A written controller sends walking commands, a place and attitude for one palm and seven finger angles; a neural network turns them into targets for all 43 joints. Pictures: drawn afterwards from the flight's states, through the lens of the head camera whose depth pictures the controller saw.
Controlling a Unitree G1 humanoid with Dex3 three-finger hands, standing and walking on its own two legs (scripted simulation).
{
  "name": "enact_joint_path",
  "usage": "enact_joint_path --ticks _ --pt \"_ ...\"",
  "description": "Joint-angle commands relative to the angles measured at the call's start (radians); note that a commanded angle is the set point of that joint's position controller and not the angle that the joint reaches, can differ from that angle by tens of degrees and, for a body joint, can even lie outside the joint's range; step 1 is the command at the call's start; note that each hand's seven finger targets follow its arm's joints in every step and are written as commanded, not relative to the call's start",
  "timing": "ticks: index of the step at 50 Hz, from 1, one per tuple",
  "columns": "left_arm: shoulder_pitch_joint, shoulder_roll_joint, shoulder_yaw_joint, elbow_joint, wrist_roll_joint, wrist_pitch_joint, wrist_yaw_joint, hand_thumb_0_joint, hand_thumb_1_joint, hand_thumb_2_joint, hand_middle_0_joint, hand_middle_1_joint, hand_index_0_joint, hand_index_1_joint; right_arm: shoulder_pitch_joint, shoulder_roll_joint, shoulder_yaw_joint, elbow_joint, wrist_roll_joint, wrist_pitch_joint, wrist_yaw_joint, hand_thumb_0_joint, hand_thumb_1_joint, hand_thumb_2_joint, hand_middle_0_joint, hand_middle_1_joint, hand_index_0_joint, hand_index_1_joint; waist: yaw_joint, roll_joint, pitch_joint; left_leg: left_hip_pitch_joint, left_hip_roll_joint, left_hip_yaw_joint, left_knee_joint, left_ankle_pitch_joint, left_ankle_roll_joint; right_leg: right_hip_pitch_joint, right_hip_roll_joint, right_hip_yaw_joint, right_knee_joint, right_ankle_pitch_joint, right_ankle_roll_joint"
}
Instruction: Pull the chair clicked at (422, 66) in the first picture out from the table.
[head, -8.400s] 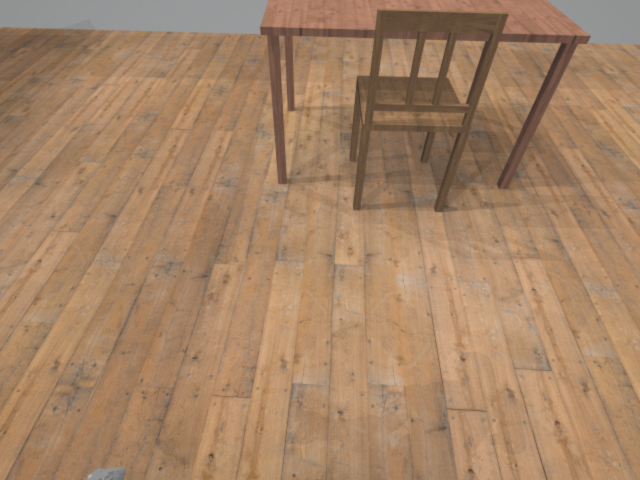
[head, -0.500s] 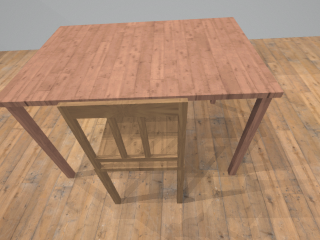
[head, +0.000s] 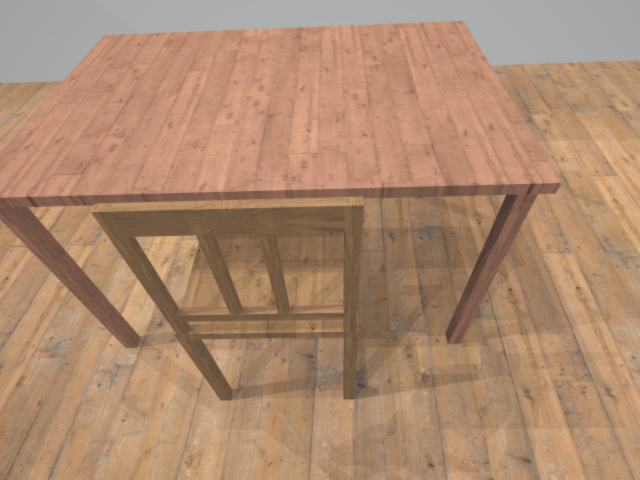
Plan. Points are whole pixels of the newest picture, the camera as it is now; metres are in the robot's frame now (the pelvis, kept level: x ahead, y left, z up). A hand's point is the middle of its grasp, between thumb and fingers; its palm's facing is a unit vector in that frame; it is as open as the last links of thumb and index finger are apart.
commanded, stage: look again from close up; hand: left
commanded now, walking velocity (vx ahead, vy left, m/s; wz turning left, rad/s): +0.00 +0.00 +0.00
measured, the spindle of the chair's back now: (222, 276) +0.47 +0.22 -0.11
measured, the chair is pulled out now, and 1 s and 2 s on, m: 0.00 0.00 0.00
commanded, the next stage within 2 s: raise the hand toward the chair's back in 0.56 s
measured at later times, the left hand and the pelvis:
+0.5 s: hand out of the picture +0.00 +0.16 -0.17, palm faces +0.04 -0.98 -0.21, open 7.3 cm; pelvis +0.01 -0.01 +0.00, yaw +0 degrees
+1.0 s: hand (215, 418) +0.20 +0.15 -0.03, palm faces +0.00 -1.00 +0.06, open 8.5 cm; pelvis -0.02 +0.01 -0.06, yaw +0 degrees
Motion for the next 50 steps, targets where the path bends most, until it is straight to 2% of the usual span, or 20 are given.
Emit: enact_joint_path --ticks 1,21,32,33,34,35,36,37,38,39,40,41,42,43,44,45,46,47,49,50 --pt "0.061 0.101 0.017 -0.024 -0.001 -0.021 0.006 0.0 0.9 0.9 -0.2 -0.3 -0.2 -0.3 0.08 -0.065 -0.017 -0.017 0.003 -0.018 -0.004 0.0 -0.9 -0.9 0.2 0.3 0.2 0.3 0.003 -0.039 0.005 -0.091 0.08 -0.089 -0.091 0.091 0.026 0.074 -0.107 0.136 -0.085 0.127 -0.012" --pt "0.076 0.092 0.019 -0.021 0.004 -0.02 0.008 0.0 0.9 0.9 -0.2 -0.3 -0.2 -0.3 0.073 -0.054 -0.021 -0.012 0.004 -0.014 -0.006 0.0 -0.9 -0.9 0.2 0.3 0.2 0.3 0.002 -0.045 0.047 -0.073 0.078 -0.083 -0.105 0.062 0.022 0.048 -0.099 0.143 -0.136 0.055 -0.008" --pt "0.094 0.083 0.02 -0.018 0.003 -0.023 0.01 0.0 0.9 0.9 -0.2 -0.3 -0.2 -0.3 0.083 -0.049 -0.02 -0.006 0.006 -0.021 -0.011 0.0 -0.9 -0.9 0.2 0.3 0.2 0.3 0.005 -0.038 0.015 -0.055 0.087 -0.083 -0.105 0.117 0.022 0.082 -0.099 0.132 -0.108 0.163 -0.011" --pt "0.187 0.132 0.029 0.021 0.01 -0.032 0.047 0.0 0.9 0.9 -0.2 -0.3 -0.2 -0.3 -0.063 -0.109 -0.044 -0.075 0.016 -0.026 -0.001 0.0 -0.9 -0.9 0.2 0.3 0.2 0.3 0.062 -0.148 0.041 -0.192 0.107 -0.03 0.138 0.058 -0.005 0.114 -0.158 0.188 -0.068 0.607 0.05" --pt "-0.578 0.281 0.043 -1.436 -0.205 -0.26 0.013 0.0 0.877 0.89 -0.198 -0.296 -0.198 -0.296 -0.059 -0.301 -0.049 -0.439 0.059 -0.186 -0.054 0.0 -0.9 -0.9 0.2 0.3 0.2 0.3 -0.077 0.043 -0.441 0.027 -0.022 -0.076 -0.005 0.169 0.038 0.213 -0.078 0.197 -0.016 0.344 0.02" --pt "-0.47 0.385 0.166 -1.422 -0.177 -0.254 0.087 0.0 0.853 0.88 -0.195 -0.293 -0.195 -0.293 -0.178 -0.205 -0.027 -0.396 0.071 -0.259 -0.086 0.0 -0.9 -0.9 0.2 0.3 0.2 0.3 -0.036 0.135 -0.385 0.008 -0.017 -0.036 0.02 0.152 0.036 0.172 -0.02 0.169 0.005 0.133 0.01" --pt "0.014 0.058 -0.003 -1.112 -0.141 -0.108 0.104 0.0 0.83 0.87 -0.193 -0.289 -0.193 -0.289 -0.132 -0.174 -0.048 -0.419 0.063 -0.3 -0.076 0.0 -0.9 -0.9 0.2 0.3 0.2 0.3 -0.025 0.099 -0.268 -0.106 -0.019 -0.069 -0.021 0.132 0.037 0.113 0.001 0.094 0.007 0.037 0.001" --pt "0.088 -0.078 -0.077 -1.005 -0.174 -0.059 0.093 0.0 0.807 0.86 -0.191 -0.285 -0.191 -0.285 -0.123 -0.181 -0.043 -0.381 0.079 -0.321 -0.077 0.0 -0.9 -0.9 0.2 0.3 0.2 0.3 -0.025 -0.021 -0.122 -0.154 -0.012 -0.086 0.015 0.098 0.031 0.019 -0.004 0.053 -0.009 0.008 0.025" --pt "-0.014 -0.024 -0.064 -1.115 -0.2 -0.112 0.077 0.0 0.783 0.85 -0.188 -0.282 -0.188 -0.282 -0.132 -0.233 -0.056 -0.429 0.074 -0.342 -0.078 0.0 -0.9 -0.9 0.2 0.3 0.2 0.3 -0.048 -0.093 -0.049 -0.199 -0.016 -0.118 0.061 0.043 0.037 -0.073 -0.013 0.057 -0.01 -0.069 0.041" --pt "-0.03 0.025 -0.022 -1.122 -0.188 -0.171 0.058 0.0 0.76 0.84 -0.186 -0.278 -0.186 -0.278 -0.118 -0.249 -0.075 -0.446 0.055 -0.359 -0.075 0.0 -0.9 -0.9 0.2 0.3 0.2 0.3 -0.063 -0.175 -0.064 -0.244 -0.024 -0.112 0.113 0.003 0.038 -0.137 -0.015 0.056 -0.003 -0.159 0.047" --pt "0.015 0.016 -0.003 -1.054 -0.184 -0.217 0.034 0.0 0.737 0.83 -0.184 -0.274 -0.184 -0.274 -0.12 -0.247 -0.084 -0.48 0.044 -0.369 -0.064 0.0 -0.9 -0.9 0.2 0.3 0.2 0.3 -0.058 -0.206 -0.039 -0.311 -0.04 -0.107 0.166 -0.034 0.031 -0.196 -0.021 0.056 0.022 -0.237 0.043" --pt "0.075 -0.013 0.009 -0.984 -0.189 -0.277 -0.002 0.0 0.713 0.82 -0.181 -0.271 -0.181 -0.271 -0.127 -0.237 -0.093 -0.507 0.034 -0.376 -0.051 0.0 -0.9 -0.9 0.2 0.3 0.2 0.3 -0.036 -0.287 -0.052 -0.393 -0.046 -0.109 0.226 -0.057 0.022 -0.239 -0.027 0.067 0.062 -0.305 0.041" --pt "0.205 -0.05 0.019 -0.915 -0.208 -0.348 -0.05 0.0 0.69 0.81 -0.179 -0.267 -0.179 -0.267 -0.147 -0.231 -0.104 -0.541 0.028 -0.383 -0.035 0.0 -0.9 -0.9 0.2 0.3 0.2 0.3 0.005 -0.345 -0.069 -0.484 -0.045 -0.108 0.279 -0.076 0.012 -0.252 -0.032 0.085 0.114 -0.342 0.038" --pt "0.302 -0.056 0.046 -0.906 -0.228 -0.43 -0.102 0.0 0.667 0.8 -0.177 -0.263 -0.177 -0.263 -0.161 -0.227 -0.114 -0.571 0.025 -0.385 -0.015 0.0 -0.9 -0.9 0.2 0.3 0.2 0.3 0.041 -0.353 -0.12 -0.552 -0.047 -0.106 0.322 -0.071 0.003 -0.243 -0.031 0.092 0.174 -0.313 0.032" --pt "0.372 -0.05 0.073 -0.925 -0.244 -0.516 -0.157 0.0 0.643 0.79 -0.174 -0.26 -0.174 -0.26 -0.181 -0.225 -0.121 -0.602 0.023 -0.378 0.008 0.0 -0.9 -0.9 0.2 0.3 0.2 0.3 0.062 -0.323 -0.166 -0.603 -0.054 -0.1 0.367 -0.048 -0.005 -0.222 -0.028 0.094 0.243 -0.223 0.026" --pt "0.424 0.015 0.151 -0.888 -0.242 -0.591 -0.208 0.0 0.62 0.78 -0.172 -0.256 -0.172 -0.256 -0.187 -0.225 -0.132 -0.613 0.026 -0.362 0.036 0.0 -0.9 -0.9 0.2 0.3 0.2 0.3 0.086 -0.247 -0.214 -0.633 -0.058 -0.097 0.407 -0.011 -0.017 -0.195 -0.035 0.104 0.31 -0.12 0.013" --pt "0.405 0.024 0.148 -0.917 -0.232 -0.674 -0.26 0.0 0.597 0.77 -0.17 -0.252 -0.17 -0.252 -0.214 -0.225 -0.134 -0.639 0.022 -0.346 0.056 0.0 -0.9 -0.9 0.2 0.3 0.2 0.3 0.08 -0.183 -0.228 -0.669 -0.061 -0.094 0.458 0.009 -0.018 -0.229 -0.034 0.101 0.374 -0.044 0.007" --pt "0.403 0.055 0.177 -0.907 -0.221 -0.698 -0.274 0.0 0.573 0.76 -0.167 -0.249 -0.167 -0.249 -0.239 -0.224 -0.143 -0.668 0.026 -0.327 0.062 0.0 -0.9 -0.9 0.2 0.3 0.2 0.3 0.086 -0.153 -0.238 -0.717 -0.065 -0.072 0.501 0.006 -0.009 -0.261 -0.038 0.115 0.408 -0.021 0.004" --pt "0.349 0.065 0.153 -0.983 -0.201 -0.662 -0.28 0.0 0.527 0.74 -0.163 -0.241 -0.163 -0.241 -0.266 -0.228 -0.138 -0.736 0.034 -0.282 0.065 0.0 -0.9 -0.9 0.2 0.3 0.2 0.3 0.091 -0.083 -0.258 -0.771 -0.077 -0.056 0.528 -0.033 0.007 -0.307 -0.035 0.126 0.436 -0.072 -0.001" --pt "0.302 0.1 0.174 -1.044 -0.198 -0.635 -0.264 0.0 0.503 0.73 -0.16 -0.238 -0.16 -0.238 -0.262 -0.221 -0.14 -0.753 0.038 -0.26 0.062 0.0 -0.9 -0.9 0.2 0.3 0.2 0.3 0.092 -0.049 -0.267 -0.785 -0.079 -0.058 0.539 -0.072 0.009 -0.321 -0.04 0.148 0.424 -0.142 -0.001"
